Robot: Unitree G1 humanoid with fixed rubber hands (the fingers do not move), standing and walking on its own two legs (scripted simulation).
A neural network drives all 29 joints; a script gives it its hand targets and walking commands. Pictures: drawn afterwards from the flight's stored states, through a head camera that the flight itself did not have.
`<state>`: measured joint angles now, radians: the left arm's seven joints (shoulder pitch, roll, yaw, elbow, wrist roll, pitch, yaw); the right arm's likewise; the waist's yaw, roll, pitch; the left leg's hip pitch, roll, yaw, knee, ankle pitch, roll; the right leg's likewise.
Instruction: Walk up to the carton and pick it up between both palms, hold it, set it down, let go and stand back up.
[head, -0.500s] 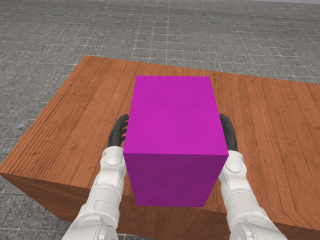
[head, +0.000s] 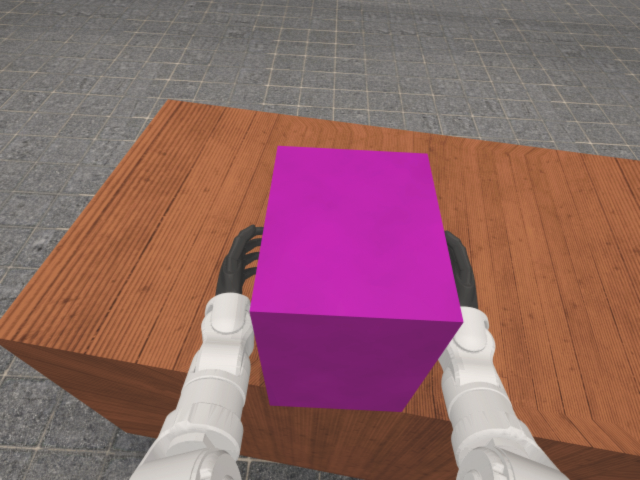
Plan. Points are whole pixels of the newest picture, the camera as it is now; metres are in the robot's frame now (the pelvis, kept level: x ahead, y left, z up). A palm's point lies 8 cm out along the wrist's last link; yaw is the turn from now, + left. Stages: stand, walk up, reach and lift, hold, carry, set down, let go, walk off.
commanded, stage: set down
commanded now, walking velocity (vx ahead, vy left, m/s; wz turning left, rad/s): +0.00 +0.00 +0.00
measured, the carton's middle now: (343, 287) +0.39 -0.07 +0.00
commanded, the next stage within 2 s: none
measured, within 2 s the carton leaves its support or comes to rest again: neither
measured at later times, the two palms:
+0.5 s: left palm (237, 283) +0.39 +0.08 +0.03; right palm (456, 291) +0.35 -0.21 +0.03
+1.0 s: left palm (236, 277) +0.40 +0.08 +0.03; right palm (481, 274) +0.37 -0.25 +0.04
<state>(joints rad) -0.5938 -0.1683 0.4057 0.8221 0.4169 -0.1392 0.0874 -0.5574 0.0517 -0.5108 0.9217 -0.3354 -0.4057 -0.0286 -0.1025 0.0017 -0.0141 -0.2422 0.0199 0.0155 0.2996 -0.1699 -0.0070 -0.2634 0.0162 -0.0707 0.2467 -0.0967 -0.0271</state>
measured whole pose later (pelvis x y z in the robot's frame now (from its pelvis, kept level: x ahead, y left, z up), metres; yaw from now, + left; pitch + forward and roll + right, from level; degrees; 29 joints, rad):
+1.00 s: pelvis -0.01 +0.00 -0.02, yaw -3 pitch +16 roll -1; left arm -0.72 0.00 0.11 1.09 0.05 -0.22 0.19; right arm -0.75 -0.22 -0.04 1.21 0.22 -0.34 -0.09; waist -0.05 0.04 -0.18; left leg -0.54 0.05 0.03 0.51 -0.25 -0.02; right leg -0.56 0.05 -0.04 0.42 -0.14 -0.04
